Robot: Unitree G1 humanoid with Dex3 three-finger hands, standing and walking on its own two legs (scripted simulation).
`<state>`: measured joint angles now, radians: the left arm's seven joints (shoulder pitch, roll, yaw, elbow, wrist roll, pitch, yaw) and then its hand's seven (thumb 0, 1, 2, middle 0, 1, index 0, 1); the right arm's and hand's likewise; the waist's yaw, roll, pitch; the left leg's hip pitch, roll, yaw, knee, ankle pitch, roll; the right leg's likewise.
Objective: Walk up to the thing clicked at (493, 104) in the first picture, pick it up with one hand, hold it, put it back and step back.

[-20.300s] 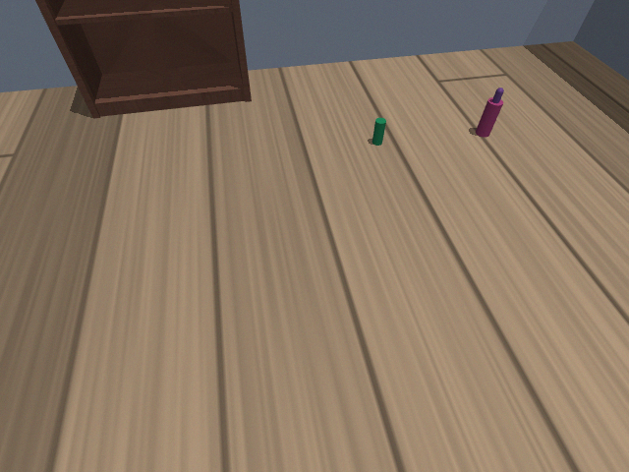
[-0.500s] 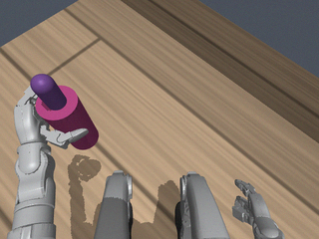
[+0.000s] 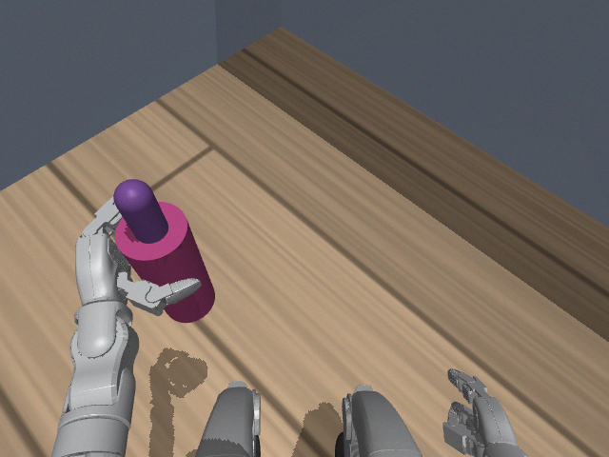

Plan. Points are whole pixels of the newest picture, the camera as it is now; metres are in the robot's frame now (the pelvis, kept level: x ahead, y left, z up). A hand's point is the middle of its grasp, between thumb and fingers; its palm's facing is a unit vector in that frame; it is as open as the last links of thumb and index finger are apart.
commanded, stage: lift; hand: left
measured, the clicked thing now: (166, 256) +0.34 +0.17 +0.04
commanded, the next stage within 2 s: hold in 0.82 s
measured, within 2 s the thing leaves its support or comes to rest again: neither
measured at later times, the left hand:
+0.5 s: hand (158, 230) +0.35 +0.17 +0.09, palm faces +0.19 -0.98 -0.01, open 11.1 cm
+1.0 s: hand (158, 212) +0.36 +0.17 +0.11, palm faces +0.20 -0.98 +0.00, open 11.1 cm
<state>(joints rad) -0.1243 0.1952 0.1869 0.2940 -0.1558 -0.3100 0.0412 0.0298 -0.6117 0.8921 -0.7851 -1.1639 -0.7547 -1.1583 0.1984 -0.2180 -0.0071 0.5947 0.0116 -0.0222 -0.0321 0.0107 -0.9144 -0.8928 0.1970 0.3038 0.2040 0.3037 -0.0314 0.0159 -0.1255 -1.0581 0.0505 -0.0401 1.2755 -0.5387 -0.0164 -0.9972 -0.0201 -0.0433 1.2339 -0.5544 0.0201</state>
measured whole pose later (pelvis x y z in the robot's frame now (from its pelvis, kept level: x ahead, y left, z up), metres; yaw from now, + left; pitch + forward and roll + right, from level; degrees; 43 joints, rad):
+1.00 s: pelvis +0.03 -0.01 +0.06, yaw +0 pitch +10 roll -1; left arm -0.12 0.16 0.16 0.35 -0.15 -0.33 0.05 0.02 -0.61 0.87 -0.80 -1.14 -0.77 -1.14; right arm 0.23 -0.21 -0.01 0.63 0.00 0.00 -0.02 0.01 -0.91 -0.89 0.20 0.30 0.20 0.30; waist -0.03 0.01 -0.06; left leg -0.68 0.05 -0.02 0.95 -0.45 -0.03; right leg -0.64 -0.02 -0.04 0.92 -0.46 0.01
